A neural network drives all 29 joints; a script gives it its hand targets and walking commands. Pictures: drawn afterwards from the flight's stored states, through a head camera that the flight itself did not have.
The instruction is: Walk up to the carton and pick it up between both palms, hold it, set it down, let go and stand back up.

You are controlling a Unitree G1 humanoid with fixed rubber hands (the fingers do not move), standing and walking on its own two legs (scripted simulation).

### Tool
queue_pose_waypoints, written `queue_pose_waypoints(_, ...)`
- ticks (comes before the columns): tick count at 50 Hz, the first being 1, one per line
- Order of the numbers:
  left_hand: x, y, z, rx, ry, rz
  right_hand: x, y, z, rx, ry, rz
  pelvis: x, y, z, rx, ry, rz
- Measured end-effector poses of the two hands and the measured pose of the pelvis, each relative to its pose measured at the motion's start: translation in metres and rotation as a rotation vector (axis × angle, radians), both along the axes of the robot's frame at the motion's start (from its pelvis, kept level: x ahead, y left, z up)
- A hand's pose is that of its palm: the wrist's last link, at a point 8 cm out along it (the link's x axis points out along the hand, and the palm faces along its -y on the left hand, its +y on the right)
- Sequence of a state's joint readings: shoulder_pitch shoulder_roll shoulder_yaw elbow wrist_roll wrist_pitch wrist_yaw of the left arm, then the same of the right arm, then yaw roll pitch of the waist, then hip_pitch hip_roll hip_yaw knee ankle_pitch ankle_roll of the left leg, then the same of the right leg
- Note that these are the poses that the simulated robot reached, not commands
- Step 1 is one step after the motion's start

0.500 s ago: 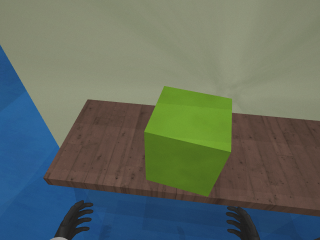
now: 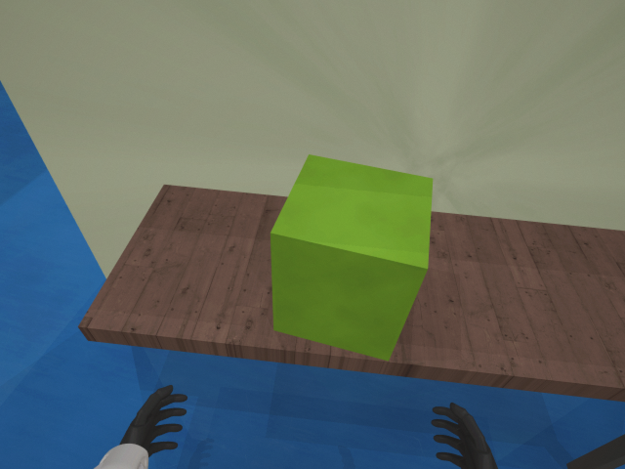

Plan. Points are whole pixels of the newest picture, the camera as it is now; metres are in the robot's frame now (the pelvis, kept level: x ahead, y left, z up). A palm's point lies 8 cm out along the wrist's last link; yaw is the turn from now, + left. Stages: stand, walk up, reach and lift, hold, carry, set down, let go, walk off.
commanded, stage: stand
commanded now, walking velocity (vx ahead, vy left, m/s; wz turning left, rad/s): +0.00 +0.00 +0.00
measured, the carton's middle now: (349, 258) +0.46 -0.05 -0.01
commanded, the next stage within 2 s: none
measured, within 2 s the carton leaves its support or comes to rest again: neither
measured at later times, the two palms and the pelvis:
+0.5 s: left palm out of the picture +0.10 +0.32 -0.10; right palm out of the picture +0.11 -0.27 -0.10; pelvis +0.01 +0.02 +0.00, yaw +2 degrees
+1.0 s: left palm out of the picture +0.08 +0.34 -0.11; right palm out of the picture +0.11 -0.26 -0.11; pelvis +0.02 +0.03 +0.00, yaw +2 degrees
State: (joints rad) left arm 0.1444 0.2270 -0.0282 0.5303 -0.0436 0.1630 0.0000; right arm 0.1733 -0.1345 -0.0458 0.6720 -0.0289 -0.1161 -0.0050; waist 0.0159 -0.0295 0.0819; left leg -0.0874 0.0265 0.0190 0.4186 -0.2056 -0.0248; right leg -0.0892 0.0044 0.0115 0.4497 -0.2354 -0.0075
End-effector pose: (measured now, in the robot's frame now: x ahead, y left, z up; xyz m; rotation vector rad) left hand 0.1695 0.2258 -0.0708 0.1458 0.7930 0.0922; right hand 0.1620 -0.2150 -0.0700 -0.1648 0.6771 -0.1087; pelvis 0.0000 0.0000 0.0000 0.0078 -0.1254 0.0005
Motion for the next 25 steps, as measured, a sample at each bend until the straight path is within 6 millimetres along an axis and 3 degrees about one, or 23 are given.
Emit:
queue_pose_waypoints(4, -0.005, 0.009, -0.002, 0.052, -0.010, -0.016, -0.004, -0.008, -0.005, -0.046, 0.050, 0.034, -0.004, 0.002, -0.002, -0.001, 0.021, 0.008)
queue_pose_waypoints(10, -0.040, 0.058, -0.013, 0.162, 0.065, -0.001, -0.041, -0.054, -0.021, -0.160, 0.246, 0.008, -0.004, 0.007, -0.005, -0.010, 0.061, 0.022)
queue_pose_waypoints(14, -0.062, 0.083, -0.021, 0.196, 0.151, 0.018, -0.063, -0.071, -0.026, -0.194, 0.346, -0.016, -0.001, 0.011, -0.005, -0.014, 0.073, 0.025)
queue_pose_waypoints(19, -0.074, 0.095, -0.028, 0.194, 0.212, 0.029, -0.069, -0.071, -0.029, -0.203, 0.402, -0.020, 0.003, 0.017, -0.005, -0.015, 0.075, 0.027)
queue_pose_waypoints(25, -0.070, 0.096, -0.033, 0.180, 0.234, 0.030, -0.054, -0.058, -0.030, -0.194, 0.393, -0.008, 0.008, 0.024, -0.003, -0.016, 0.071, 0.030)
